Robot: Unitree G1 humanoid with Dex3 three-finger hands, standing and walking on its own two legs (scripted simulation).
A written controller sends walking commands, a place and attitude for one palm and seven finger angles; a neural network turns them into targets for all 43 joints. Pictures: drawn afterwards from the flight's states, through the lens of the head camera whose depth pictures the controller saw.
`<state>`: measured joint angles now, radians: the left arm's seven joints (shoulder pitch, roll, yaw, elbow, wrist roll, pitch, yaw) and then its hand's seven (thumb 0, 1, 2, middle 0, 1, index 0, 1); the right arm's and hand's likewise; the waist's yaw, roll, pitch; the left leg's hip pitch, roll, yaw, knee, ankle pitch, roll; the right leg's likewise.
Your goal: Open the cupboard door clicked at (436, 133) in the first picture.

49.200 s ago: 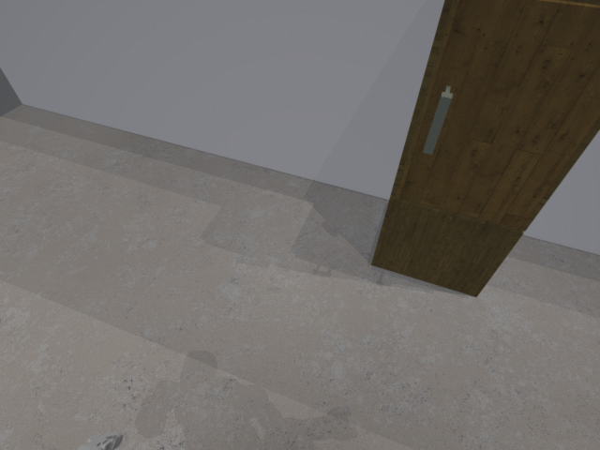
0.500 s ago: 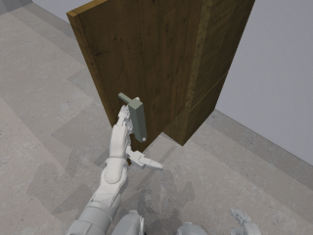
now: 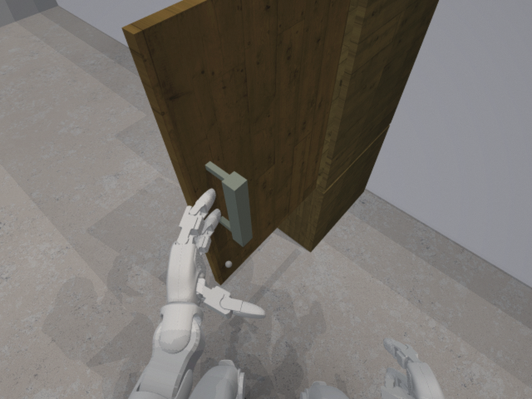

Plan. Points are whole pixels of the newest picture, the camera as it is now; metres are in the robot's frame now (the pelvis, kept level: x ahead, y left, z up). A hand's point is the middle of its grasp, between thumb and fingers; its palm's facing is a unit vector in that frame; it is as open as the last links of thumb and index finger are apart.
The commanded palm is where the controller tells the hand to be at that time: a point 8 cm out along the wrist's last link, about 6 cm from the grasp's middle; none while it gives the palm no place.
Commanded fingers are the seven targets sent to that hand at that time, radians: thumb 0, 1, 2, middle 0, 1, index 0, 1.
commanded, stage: slide the hand sideways off the handle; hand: left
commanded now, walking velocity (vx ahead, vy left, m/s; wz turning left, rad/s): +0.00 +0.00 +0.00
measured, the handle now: (229, 205) +0.40 +0.08 +0.05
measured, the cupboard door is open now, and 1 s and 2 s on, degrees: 90 90 90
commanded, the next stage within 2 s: draw the hand back to the body in 0.46 s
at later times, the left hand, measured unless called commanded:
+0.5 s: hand (190, 302) +0.24 +0.12 +0.04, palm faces +0.09 -1.00 -0.02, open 16.3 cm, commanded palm +0.22 +0.17 +0.04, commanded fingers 0.00 -0.50 0.30 -0.15 -0.30 -0.15 -0.30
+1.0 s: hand (147, 294) +0.23 +0.15 +0.11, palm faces +0.08 -1.00 -0.04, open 16.3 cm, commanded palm +0.20 +0.21 +0.12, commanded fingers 0.00 -0.40 0.34 -0.15 -0.30 -0.15 -0.30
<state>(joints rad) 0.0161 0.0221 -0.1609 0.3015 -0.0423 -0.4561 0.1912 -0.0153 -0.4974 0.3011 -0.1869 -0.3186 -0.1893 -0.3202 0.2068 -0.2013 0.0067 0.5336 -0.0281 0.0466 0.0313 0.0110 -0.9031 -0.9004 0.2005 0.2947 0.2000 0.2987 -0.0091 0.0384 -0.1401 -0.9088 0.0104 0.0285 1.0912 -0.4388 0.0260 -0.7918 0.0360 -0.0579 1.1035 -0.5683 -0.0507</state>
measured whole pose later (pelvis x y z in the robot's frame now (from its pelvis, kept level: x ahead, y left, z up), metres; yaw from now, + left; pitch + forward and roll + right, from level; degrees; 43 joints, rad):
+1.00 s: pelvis +0.02 -0.01 +0.02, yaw +1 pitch +10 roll -1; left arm 0.46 0.18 0.04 -0.18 -0.22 -0.30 -0.07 -0.01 -0.50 0.30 -0.15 -0.30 -0.15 -0.30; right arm 0.26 -0.24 0.02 0.47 0.02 -0.06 -0.06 0.01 -0.90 -0.90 0.20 0.29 0.20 0.30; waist 0.00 0.06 -0.14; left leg -0.73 0.01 -0.01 0.97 -0.42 0.01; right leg -0.59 0.05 -0.08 0.95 -0.54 -0.06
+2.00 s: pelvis +0.04 +0.01 +0.09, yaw +0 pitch -3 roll +0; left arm 0.47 0.33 0.32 -0.36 -0.07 -0.07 0.11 0.01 0.86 0.88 -0.20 -0.30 -0.20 -0.30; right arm 0.19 -0.23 0.02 0.62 0.00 -0.07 -0.07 0.01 -0.90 -0.90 0.20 0.30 0.20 0.30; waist 0.06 0.06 0.01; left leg -0.16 -0.02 0.04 0.42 -0.21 0.04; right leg -0.03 0.02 -0.02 0.36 -0.28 -0.02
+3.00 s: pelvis -0.04 +0.04 +0.08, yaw +0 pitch +0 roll -3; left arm 0.55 0.43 0.42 -0.47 -0.03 -0.18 0.14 0.01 0.89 0.90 -0.21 -0.30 -0.21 -0.30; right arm 0.19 -0.24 0.00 0.53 0.01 -0.02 -0.08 0.01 -0.90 -0.90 0.20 0.30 0.20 0.30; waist 0.00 0.04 0.05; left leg -0.39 -0.01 0.04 0.52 -0.15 0.07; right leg -0.26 0.04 -0.02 0.48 -0.22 0.01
